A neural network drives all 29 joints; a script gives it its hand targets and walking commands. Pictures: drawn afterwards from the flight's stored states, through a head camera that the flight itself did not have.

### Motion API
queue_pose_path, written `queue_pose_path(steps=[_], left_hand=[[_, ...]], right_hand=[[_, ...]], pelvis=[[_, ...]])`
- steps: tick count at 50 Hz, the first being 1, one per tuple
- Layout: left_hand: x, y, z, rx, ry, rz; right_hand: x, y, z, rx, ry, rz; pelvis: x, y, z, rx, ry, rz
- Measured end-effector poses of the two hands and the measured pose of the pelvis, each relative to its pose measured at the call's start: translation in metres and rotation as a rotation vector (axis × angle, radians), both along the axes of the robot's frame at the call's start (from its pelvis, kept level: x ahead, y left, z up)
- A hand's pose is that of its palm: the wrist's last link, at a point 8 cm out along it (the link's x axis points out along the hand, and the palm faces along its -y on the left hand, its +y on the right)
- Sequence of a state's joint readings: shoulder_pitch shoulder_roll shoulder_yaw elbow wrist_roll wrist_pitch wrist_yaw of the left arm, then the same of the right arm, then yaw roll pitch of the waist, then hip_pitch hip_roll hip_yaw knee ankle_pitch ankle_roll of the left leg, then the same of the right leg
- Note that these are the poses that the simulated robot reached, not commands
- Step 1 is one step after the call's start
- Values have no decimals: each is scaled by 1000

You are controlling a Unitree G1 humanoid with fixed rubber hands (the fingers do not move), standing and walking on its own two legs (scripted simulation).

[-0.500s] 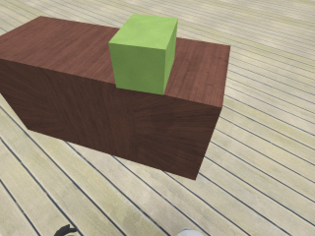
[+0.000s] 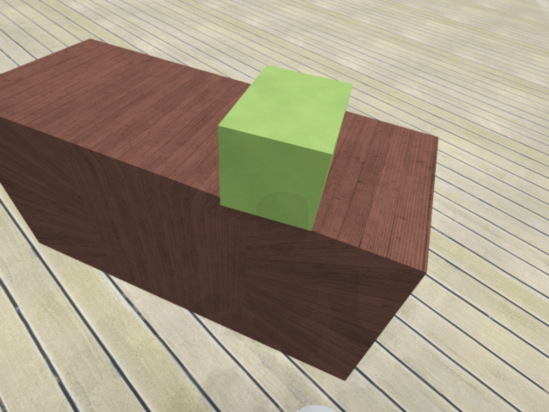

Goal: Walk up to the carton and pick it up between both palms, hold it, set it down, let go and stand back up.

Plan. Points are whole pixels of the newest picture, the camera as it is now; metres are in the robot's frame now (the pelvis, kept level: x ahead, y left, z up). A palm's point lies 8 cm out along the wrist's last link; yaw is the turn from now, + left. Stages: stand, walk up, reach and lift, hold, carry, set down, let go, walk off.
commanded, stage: walk up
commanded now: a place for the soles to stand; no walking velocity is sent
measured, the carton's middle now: (287, 143) +0.69 -0.05 +0.03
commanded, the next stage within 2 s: none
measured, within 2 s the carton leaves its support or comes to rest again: neither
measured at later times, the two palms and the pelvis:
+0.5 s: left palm (99, 399) +0.19 +0.24 -0.08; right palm (420, 326) +0.31 -0.29 -0.09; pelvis +0.16 -0.04 +0.01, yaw +2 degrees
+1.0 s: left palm (133, 301) +0.34 +0.23 -0.07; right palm (416, 300) +0.35 -0.28 -0.06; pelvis +0.21 -0.03 +0.02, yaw -2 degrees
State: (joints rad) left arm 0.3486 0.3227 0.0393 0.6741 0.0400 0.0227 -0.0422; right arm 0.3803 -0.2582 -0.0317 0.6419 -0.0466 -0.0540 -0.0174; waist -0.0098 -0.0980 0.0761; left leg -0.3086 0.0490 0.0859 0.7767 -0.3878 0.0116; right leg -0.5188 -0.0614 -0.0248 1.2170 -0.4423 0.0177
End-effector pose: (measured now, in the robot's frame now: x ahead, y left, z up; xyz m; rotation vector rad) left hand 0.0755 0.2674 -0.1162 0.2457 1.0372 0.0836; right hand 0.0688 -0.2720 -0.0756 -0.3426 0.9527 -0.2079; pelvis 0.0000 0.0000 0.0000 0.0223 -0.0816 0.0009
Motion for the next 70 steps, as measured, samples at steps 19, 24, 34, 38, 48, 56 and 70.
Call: queue_pose_path(steps=[19,24,34,38,48,56,70], left_hand=[[125,-44,37,128,-56,51],[114,-31,37,129,24,113],[174,-33,6,22,19,93],[203,-43,16,-9,-34,52],[259,-40,43,11,-135,-29],[271,-41,50,17,-158,-64],[262,-45,46,14,-125,-100]], right_hand=[[156,-49,-34,103,52,73],[231,-20,-17,133,-32,146],[290,4,-4,107,-94,127],[294,2,3,115,-71,113],[285,-7,11,123,-89,52],[264,-13,8,125,-71,4],[231,-22,1,119,-28,-54]], pelvis=[[132,-50,-1,-47,5,19],[157,-43,7,-45,15,26],[188,-31,-1,-26,21,15],[197,-30,7,-37,33,4],[206,-26,18,-30,46,-33],[206,-23,19,-27,47,-59],[202,-22,19,-23,52,-101]])
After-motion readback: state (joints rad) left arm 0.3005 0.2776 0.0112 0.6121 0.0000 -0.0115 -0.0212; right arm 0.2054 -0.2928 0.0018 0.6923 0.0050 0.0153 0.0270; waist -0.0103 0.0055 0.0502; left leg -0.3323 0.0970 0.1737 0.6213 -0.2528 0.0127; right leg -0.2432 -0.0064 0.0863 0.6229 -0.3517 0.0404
